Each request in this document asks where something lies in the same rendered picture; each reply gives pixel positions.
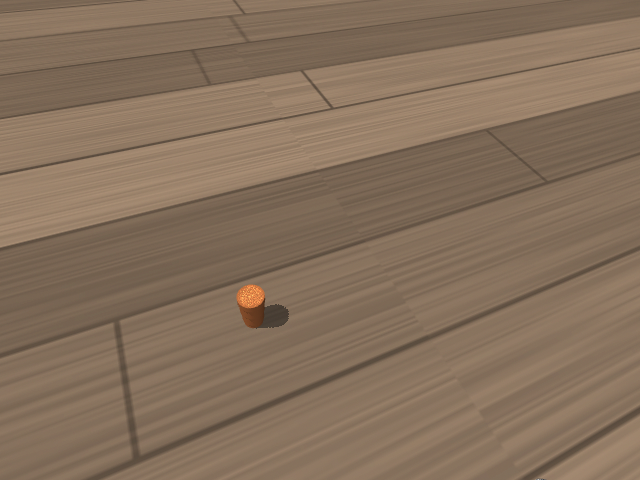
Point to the cup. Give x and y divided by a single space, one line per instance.
251 299

